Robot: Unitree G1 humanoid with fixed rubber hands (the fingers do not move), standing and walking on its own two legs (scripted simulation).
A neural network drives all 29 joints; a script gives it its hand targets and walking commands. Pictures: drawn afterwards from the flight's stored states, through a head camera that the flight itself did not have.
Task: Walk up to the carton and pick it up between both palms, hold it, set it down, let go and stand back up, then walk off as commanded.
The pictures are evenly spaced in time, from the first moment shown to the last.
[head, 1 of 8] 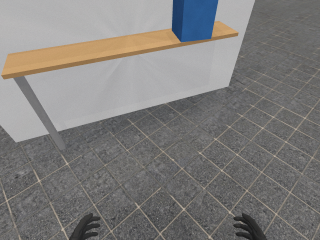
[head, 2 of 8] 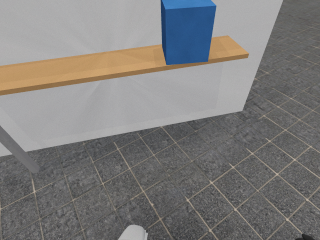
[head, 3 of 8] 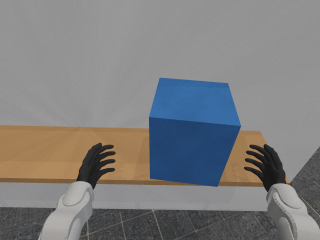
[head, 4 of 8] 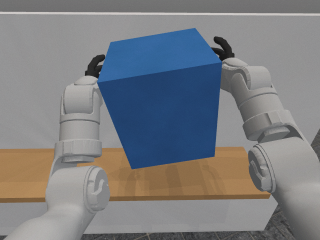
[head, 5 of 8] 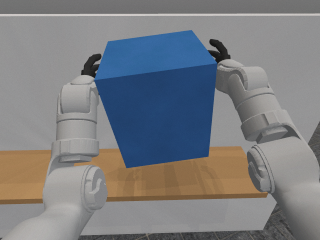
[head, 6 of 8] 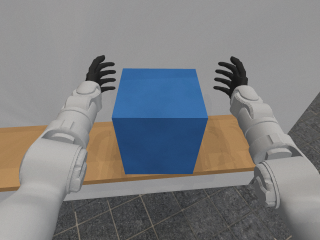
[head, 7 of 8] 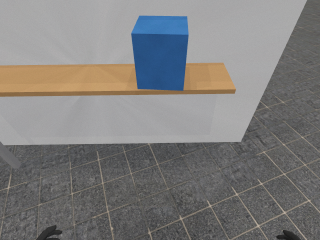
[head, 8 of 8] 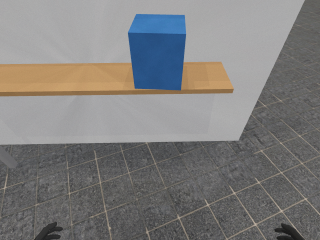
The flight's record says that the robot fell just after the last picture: no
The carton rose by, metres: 0.25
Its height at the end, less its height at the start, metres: +0.00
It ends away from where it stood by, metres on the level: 0.01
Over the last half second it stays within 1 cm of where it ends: yes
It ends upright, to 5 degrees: yes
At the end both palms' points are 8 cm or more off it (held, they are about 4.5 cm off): yes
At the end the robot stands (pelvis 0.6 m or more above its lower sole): yes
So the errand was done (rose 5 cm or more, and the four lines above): yes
